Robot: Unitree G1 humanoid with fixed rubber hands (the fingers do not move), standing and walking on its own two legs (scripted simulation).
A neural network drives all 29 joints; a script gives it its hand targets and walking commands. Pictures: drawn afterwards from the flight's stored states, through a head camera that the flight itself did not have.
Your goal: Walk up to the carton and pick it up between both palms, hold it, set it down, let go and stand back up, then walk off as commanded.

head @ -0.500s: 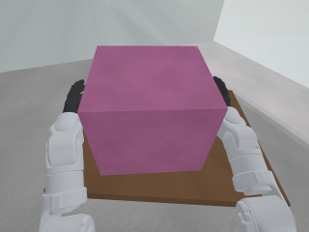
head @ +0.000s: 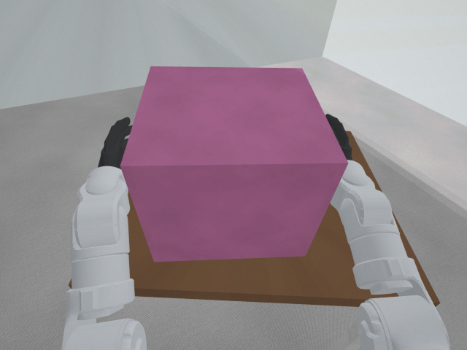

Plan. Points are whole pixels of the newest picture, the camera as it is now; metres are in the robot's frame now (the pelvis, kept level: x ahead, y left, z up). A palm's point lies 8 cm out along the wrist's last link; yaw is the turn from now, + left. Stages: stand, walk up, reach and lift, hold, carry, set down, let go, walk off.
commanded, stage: hold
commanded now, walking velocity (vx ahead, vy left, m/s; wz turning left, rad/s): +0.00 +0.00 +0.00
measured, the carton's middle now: (229, 163) +0.39 +0.00 +0.16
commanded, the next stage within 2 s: set down in 0.02 s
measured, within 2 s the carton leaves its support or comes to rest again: neither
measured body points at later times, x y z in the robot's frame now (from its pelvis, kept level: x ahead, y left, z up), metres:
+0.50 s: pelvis +0.01 +0.00 +0.00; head -0.04 +0.03 +0.45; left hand +0.39 +0.18 +0.19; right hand +0.38 -0.18 +0.18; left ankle +0.02 +0.14 -0.75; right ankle +0.01 -0.14 -0.75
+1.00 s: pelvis +0.04 +0.01 +0.00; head +0.02 +0.05 +0.45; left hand +0.42 +0.18 +0.12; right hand +0.39 -0.18 +0.12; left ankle +0.02 +0.14 -0.75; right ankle +0.01 -0.14 -0.75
